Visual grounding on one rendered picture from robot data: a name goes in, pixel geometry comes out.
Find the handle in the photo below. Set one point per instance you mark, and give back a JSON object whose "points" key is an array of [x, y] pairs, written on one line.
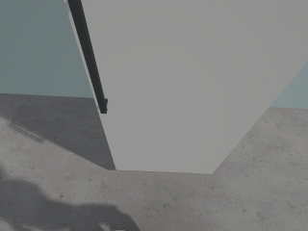
{"points": [[82, 30]]}

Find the fridge door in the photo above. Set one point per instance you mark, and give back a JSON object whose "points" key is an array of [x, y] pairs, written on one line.
{"points": [[187, 79]]}

